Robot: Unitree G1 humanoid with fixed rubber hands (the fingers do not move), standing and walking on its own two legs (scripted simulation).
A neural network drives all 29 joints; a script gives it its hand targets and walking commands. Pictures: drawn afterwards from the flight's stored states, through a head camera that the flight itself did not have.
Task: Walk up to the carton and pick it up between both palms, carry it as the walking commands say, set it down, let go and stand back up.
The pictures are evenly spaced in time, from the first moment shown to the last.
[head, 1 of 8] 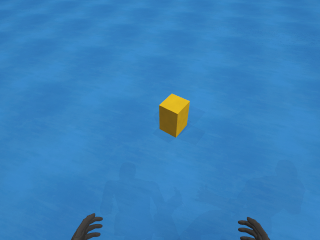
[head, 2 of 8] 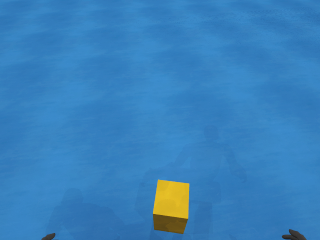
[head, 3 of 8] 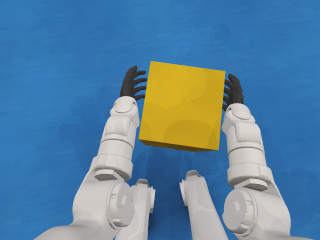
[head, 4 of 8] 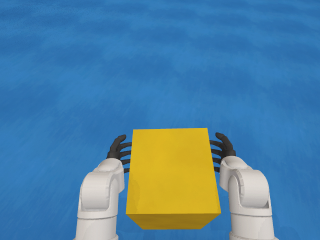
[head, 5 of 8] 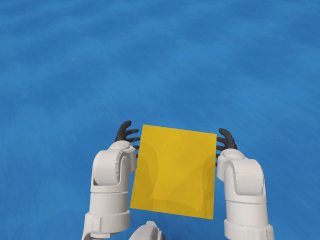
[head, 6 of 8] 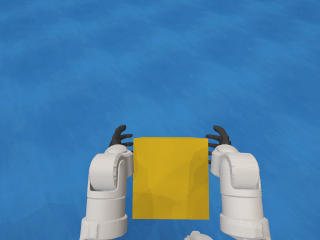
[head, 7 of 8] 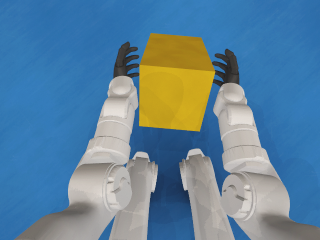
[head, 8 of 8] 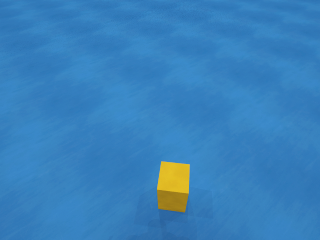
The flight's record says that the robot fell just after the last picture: no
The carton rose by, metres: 0.64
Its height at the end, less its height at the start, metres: +0.00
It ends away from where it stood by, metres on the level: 2.39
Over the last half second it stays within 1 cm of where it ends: yes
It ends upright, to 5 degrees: yes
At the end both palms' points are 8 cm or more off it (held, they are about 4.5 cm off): yes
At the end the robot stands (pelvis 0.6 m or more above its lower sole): yes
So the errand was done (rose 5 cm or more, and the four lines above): yes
